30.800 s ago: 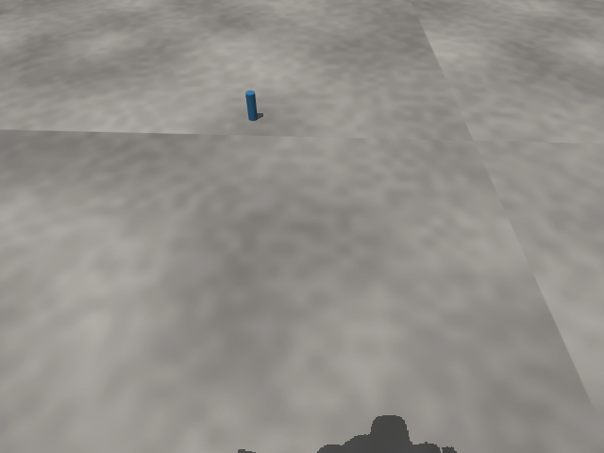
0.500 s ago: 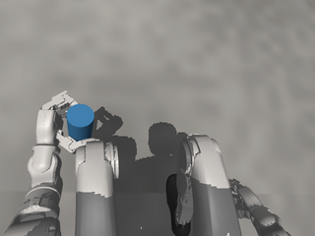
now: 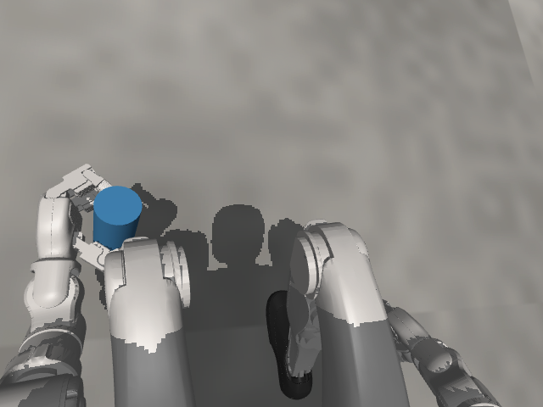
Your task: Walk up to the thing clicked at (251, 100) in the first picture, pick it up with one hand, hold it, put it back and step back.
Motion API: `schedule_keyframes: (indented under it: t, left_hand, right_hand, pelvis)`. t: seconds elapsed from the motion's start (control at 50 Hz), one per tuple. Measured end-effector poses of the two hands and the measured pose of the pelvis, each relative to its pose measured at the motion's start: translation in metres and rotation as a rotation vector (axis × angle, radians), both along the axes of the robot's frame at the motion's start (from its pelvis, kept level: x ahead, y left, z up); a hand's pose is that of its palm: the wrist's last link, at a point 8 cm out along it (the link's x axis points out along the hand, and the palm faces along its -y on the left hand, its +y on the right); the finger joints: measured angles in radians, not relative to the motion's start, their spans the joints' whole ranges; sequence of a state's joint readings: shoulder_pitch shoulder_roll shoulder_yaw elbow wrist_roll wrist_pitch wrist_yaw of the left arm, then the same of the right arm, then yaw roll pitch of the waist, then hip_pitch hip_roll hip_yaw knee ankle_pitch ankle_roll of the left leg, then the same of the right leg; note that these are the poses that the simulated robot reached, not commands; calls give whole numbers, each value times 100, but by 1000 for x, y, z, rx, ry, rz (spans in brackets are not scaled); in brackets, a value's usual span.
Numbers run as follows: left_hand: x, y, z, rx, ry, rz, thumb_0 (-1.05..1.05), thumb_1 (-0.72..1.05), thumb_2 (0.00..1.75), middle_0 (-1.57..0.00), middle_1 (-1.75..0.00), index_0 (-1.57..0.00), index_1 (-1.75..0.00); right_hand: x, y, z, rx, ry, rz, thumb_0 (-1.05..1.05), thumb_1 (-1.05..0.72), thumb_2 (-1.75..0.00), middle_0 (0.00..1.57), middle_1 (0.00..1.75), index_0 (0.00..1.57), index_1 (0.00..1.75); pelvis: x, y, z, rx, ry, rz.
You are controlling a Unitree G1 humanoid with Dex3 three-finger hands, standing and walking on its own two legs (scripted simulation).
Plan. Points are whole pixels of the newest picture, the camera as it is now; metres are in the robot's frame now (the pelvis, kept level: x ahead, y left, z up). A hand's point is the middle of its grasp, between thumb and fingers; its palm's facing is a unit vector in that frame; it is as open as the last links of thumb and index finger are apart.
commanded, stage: lower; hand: left
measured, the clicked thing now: (114, 232) +0.35 +0.19 -0.12
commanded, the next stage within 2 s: loosen in 1.10 s
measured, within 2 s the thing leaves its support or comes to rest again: neither
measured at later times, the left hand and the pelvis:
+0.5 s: hand (109, 223) +0.37 +0.20 -0.16, palm faces +0.04 -1.00 -0.03, open 9.8 cm; pelvis -0.01 +0.01 -0.01, yaw -3 degrees
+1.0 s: hand (109, 224) +0.38 +0.21 -0.18, palm faces +0.07 -1.00 -0.02, open 9.8 cm; pelvis -0.01 +0.02 -0.01, yaw -5 degrees
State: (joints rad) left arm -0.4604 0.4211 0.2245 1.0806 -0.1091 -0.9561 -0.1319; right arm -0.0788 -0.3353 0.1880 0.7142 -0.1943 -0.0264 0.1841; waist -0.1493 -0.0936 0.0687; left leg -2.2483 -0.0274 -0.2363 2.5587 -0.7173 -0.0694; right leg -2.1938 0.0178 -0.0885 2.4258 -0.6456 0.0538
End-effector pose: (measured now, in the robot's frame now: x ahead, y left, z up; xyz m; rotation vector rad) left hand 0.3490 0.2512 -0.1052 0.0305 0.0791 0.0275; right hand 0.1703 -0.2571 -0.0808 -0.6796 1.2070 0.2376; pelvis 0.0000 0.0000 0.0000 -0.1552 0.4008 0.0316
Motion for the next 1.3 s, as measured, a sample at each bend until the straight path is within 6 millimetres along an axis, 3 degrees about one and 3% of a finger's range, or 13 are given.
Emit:
schedule_keyframes:
  t: [0.14,0.32,0.92,1.3]
  left_hand:
    - [-2,-1,-26,-21,0,-4,1,-61,103,-99,-141,-90,-136]
    - [3,5,-44,-9,-24,10,1,-61,103,-99,-141,-90,-136]
    - [1,9,-76,-3,-37,32,0,-61,103,-99,-140,-90,-135]
    - [0,4,-88,-20,-42,43,-2,-60,100,-101,-134,-93,-129]
  right_hand:
    - [-7,-1,8,-53,28,54,0,-94,-91,20,30,20,30]
    - [-7,2,18,-118,43,125,0,-94,-91,20,30,20,30]
    - [-24,22,37,-186,105,247,0,-92,-91,20,30,20,30]
    - [-23,28,43,-204,114,284,0,-91,-90,20,30,20,30]
  pelvis:
    - [-2,2,-6,-21,-42,-12]
    - [-5,7,-11,-56,-86,-22]
    - [-13,20,-15,-135,-158,-47]
    - [-15,23,-17,-155,-181,-59]
